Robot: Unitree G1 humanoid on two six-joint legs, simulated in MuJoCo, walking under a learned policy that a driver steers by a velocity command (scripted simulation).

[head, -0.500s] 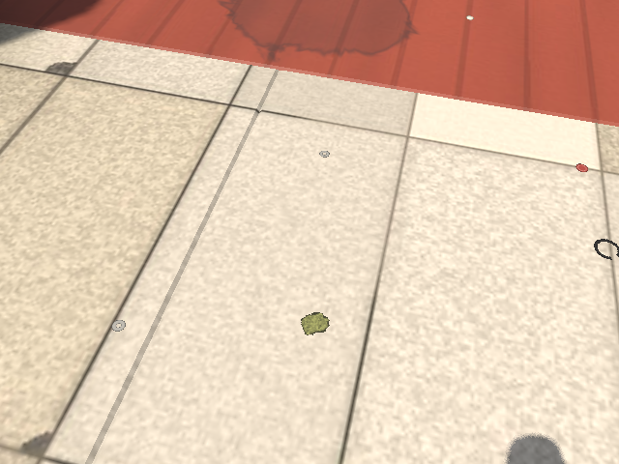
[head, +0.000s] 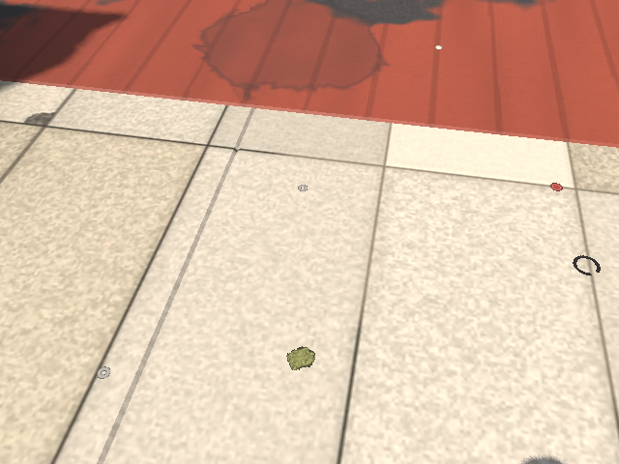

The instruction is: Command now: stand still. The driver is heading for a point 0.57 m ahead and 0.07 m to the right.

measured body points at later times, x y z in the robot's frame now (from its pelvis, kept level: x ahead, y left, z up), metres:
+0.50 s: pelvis +0.05 +0.00 +0.00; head +0.04 +0.01 +0.45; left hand -0.03 +0.23 -0.17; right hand +0.04 -0.23 -0.16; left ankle +0.05 +0.09 -0.72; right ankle -0.02 -0.11 -0.74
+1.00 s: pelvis +0.26 +0.02 -0.02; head +0.30 +0.02 +0.43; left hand +0.46 +0.21 -0.15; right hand +0.13 -0.18 -0.16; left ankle +0.08 +0.10 -0.74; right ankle +0.40 -0.06 -0.72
